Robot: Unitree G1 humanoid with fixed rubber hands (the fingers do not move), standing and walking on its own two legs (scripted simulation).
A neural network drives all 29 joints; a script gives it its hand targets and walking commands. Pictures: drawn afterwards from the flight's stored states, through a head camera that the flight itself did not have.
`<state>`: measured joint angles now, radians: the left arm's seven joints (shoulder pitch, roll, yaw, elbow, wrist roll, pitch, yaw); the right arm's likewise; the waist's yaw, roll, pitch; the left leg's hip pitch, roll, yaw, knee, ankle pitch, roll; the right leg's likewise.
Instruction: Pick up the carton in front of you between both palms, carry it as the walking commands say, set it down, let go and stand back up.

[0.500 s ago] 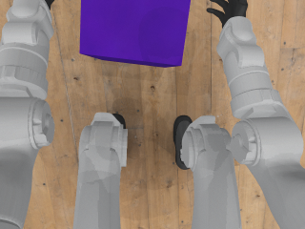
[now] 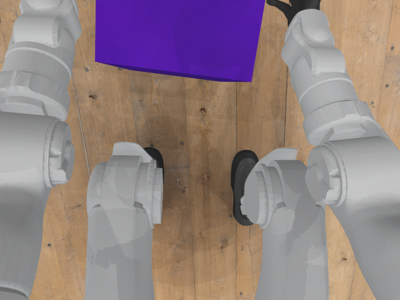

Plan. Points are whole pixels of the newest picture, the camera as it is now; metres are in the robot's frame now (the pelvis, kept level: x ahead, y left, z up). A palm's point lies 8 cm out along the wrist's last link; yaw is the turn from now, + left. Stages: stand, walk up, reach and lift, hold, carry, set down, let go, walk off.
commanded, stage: reach and lift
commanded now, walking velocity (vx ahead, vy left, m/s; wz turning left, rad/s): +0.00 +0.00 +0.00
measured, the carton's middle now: (182, 15) +0.52 +0.07 -0.25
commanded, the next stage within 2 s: none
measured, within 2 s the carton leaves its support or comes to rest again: leaves its support in 0.48 s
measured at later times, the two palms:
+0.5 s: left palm out of the picture +0.53 +0.21 -0.17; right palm (295, 1) +0.54 -0.09 -0.16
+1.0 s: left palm out of the picture +0.48 +0.21 +0.02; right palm out of the picture +0.50 -0.08 +0.03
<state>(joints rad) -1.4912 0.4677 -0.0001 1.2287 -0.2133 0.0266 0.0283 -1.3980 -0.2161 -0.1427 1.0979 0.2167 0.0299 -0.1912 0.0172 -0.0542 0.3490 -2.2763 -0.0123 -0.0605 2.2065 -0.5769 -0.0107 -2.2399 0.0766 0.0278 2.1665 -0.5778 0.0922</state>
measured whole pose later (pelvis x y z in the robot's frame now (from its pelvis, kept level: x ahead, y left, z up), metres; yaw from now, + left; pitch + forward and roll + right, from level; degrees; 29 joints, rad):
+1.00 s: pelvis -0.01 -0.01 +0.09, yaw +4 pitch +42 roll -2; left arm -1.17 0.14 0.40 0.87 0.23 0.35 -0.01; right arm -1.10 0.07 -0.58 0.71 -0.21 0.31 -0.13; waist 0.01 -0.05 -0.11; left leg -2.10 -0.10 -0.10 1.84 -0.47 -0.06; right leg -2.07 0.14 0.08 1.84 -0.51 0.09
